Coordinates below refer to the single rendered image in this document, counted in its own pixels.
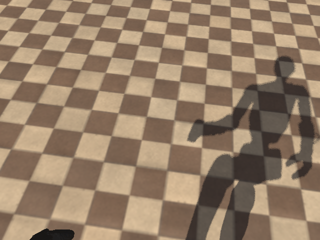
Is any left robot hand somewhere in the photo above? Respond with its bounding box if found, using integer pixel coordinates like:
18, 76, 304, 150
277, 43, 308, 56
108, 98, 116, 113
30, 228, 75, 240

